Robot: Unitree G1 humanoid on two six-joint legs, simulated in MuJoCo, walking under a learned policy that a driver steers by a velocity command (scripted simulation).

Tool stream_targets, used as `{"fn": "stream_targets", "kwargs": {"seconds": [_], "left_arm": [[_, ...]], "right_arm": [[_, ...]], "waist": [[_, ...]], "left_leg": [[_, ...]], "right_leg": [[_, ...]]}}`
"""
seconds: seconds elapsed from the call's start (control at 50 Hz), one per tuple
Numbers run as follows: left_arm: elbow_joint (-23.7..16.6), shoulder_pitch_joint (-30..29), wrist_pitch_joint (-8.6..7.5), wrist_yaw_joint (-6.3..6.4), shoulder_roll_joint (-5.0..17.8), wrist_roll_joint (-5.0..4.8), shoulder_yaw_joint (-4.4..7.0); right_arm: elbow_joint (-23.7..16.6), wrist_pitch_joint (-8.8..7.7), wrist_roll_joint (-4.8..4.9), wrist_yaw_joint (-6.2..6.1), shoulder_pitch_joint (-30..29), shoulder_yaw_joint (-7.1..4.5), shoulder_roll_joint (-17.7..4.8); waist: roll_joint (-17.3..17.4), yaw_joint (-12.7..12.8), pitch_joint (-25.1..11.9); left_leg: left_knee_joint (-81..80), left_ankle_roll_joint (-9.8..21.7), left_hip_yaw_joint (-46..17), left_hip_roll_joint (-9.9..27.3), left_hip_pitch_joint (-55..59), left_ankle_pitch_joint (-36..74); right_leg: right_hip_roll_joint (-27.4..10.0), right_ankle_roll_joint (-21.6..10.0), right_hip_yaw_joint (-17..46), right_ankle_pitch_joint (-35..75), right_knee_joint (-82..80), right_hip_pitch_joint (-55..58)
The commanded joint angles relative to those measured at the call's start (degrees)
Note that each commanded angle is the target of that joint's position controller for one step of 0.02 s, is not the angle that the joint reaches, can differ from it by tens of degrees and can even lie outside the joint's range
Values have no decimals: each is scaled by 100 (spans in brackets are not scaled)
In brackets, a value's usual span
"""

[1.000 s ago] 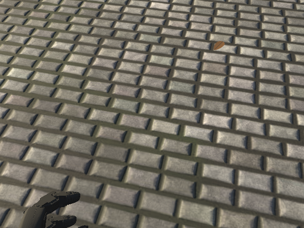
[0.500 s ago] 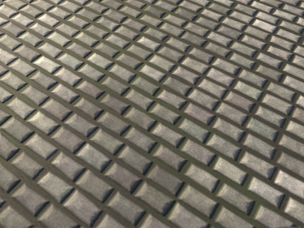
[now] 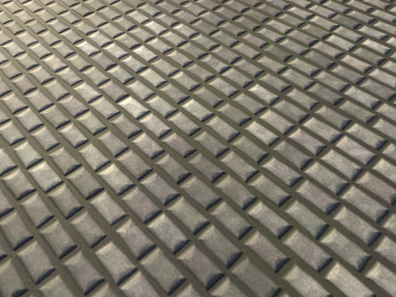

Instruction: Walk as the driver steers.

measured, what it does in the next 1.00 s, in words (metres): steps on the spot: left foot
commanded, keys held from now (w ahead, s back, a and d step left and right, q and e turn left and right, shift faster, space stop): no key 0.40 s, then e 0.24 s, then w+e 0.36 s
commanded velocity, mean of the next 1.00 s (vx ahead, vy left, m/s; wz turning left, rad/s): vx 0.09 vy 0.00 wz -0.18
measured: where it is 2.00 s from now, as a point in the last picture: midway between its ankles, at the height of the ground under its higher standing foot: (272, 265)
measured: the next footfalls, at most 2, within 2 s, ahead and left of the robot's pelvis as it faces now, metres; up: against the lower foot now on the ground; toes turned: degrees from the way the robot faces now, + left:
left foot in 0.20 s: +0.02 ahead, +0.14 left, +0.00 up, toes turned -3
left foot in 1.16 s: +0.29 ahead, +0.07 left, +0.00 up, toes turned -24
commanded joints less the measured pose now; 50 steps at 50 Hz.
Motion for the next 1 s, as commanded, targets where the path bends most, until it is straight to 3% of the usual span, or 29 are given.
{"fn": "stream_targets", "kwargs": {"seconds": [0.02,0.08,0.12,0.16,0.2,0.22,0.24,0.26,0.28,0.34,0.42,0.46,0.54,0.6,0.64,0.68,0.7,0.72,0.74,0.76,0.78,0.8,0.82,0.84,0.9,1.0], "left_arm": [[-481,-457,-120,55,897,-138,212],[-397,-512,-45,33,664,-165,131],[-319,-319,31,21,683,-153,141],[-250,-223,83,11,762,-205,147],[-146,4,28,-10,703,-246,113],[-147,54,-60,-50,638,-146,73],[-128,243,-147,-99,551,-93,58],[-74,-96,-166,-102,615,-57,45],[-78,-313,-150,-99,618,-77,54],[-4,-334,-33,-22,522,-106,40],[208,-245,4,25,481,-137,45],[202,-391,18,38,618,-195,86],[78,-476,50,52,685,-270,155],[22,-260,107,-4,634,-264,196],[-16,-157,132,-77,571,-276,207],[101,179,137,-144,538,-309,220],[240,551,127,-158,648,-324,286],[307,1008,80,-102,1296,-322,461],[220,1394,-99,-188,1594,-212,443],[119,1098,-242,-180,1289,-95,333],[16,810,-316,-145,1113,-150,285],[-78,596,-318,-105,1092,-233,278],[-121,508,-292,-54,1052,-261,253],[-135,540,-259,-10,1003,-259,231],[-135,816,-252,81,948,-272,236],[-146,1068,-187,118,1129,-349,333]], "right_arm": [[-232,-27,3,-54,185,-306,-765],[-137,24,29,-34,224,-123,-223],[-171,1,57,-10,-27,-45,-71],[-61,-1,110,1,92,-82,-170],[41,-3,33,-5,192,-103,-358],[-6,5,-26,-49,226,-143,-653],[126,17,-41,-50,200,-212,-874],[107,-5,-58,4,165,-153,-520],[152,-35,-104,28,149,-88,-333],[247,-147,-92,10,134,-60,-343],[385,-210,-86,-33,236,-18,-277],[397,-213,-81,-89,284,-79,-449],[418,-152,-32,-215,526,-216,-734],[292,-138,-28,-281,239,-240,-719],[200,-158,11,-311,-59,-244,-716],[208,-160,113,-309,-59,-285,-775],[215,-165,105,-281,-29,-249,-620],[-13,-194,31,-233,-224,-130,-166],[-367,-323,131,-218,-836,-117,-218],[-290,-451,252,-173,-679,-194,-476],[-130,-537,226,-112,-476,-237,-617],[6,-601,106,-89,-369,-269,-637],[57,-658,9,-68,-397,-285,-623],[80,-699,-33,-28,-448,-282,-553],[99,-774,-6,47,-582,-237,-372],[-64,-843,103,124,-1150,-147,-251]], "waist": [[-1043,-136,-317],[-1080,-172,-384],[-1339,40,-510],[-1379,2,-556],[-1134,-8,-513],[-636,74,-654],[213,319,-714],[143,42,-657],[66,2,-479],[184,35,-108],[103,30,24],[46,-53,123],[343,-144,40],[778,-50,-55],[683,40,-45],[429,118,-257],[44,215,-211],[-1479,235,-1],[-2085,589,107],[-1456,373,289],[-1124,186,347],[-814,102,269],[-717,85,209],[-723,89,119],[-743,161,-2],[-968,367,137]], "left_leg": [[1542,-330,-54,278,-386,-491],[737,-489,330,497,23,-264],[-256,-511,593,596,474,-153],[-1442,-438,748,575,955,600],[-2458,-196,534,713,1759,1859],[-2176,-28,138,1147,2255,2916],[-1713,248,110,1214,2108,2795],[-1796,343,120,1120,1708,2082],[-1911,311,88,1098,1477,1705],[-1993,191,116,1033,1105,1511],[-2019,136,180,978,1045,1215],[-1972,150,235,965,1190,1144],[-2150,568,-141,1510,1378,1256],[-2214,1069,-556,2253,1300,1866],[-2002,1163,-439,2446,1205,2523],[-1776,875,-36,2172,862,763],[-1157,635,343,1818,247,-457],[720,61,1359,881,-1076,-1097],[1823,58,671,316,-2136,-1581],[2257,191,172,694,-2411,-1056],[2181,286,150,855,-2274,-484],[1965,283,207,964,-2140,0],[1621,226,216,1057,-1933,481],[1387,140,310,1017,-1616,871],[457,-101,484,825,-1289,1613],[-974,-353,487,626,-716,1950]], "right_leg": [[-1610,-1228,1627,1952,-1135,603],[-1137,-1015,904,2689,-875,793],[-1050,-1027,806,2941,-741,987],[-1040,-1020,867,2855,-608,1078],[-951,-685,901,2284,-646,741],[-807,-407,730,1784,-513,382],[-376,-135,253,1033,-597,327],[-248,85,55,639,-458,590],[-221,149,13,533,-415,598],[-225,108,22,617,-387,569],[-214,119,57,583,-420,527],[-151,95,86,658,-287,203],[18,91,49,665,432,-364],[-36,56,-122,-664,1418,-647],[-140,-58,-238,-1133,1552,-642],[18,-294,-475,-614,817,104],[38,-498,-160,-752,280,733],[-1026,-1207,2169,-2382,-1050,1165],[-1902,-2026,4702,-3224,-2348,1400],[-2064,-1947,4617,-3341,-2344,1433],[-1845,-1672,4039,-3069,-2160,1302],[-1597,-1429,3500,-2630,-2052,1286],[-1398,-1293,3074,-2112,-2049,1236],[-1171,-1221,2694,-1656,-2097,1140],[-879,-1214,2015,-482,-2067,1210],[-820,-1235,1930,-366,-1923,874]]}}
Keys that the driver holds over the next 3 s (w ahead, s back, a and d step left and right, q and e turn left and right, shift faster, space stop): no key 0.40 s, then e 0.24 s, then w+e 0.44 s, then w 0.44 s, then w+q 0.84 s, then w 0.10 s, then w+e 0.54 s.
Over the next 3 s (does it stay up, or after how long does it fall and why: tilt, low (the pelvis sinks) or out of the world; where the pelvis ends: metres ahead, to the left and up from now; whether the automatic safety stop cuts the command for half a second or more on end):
stays up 1.13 -0.25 0.01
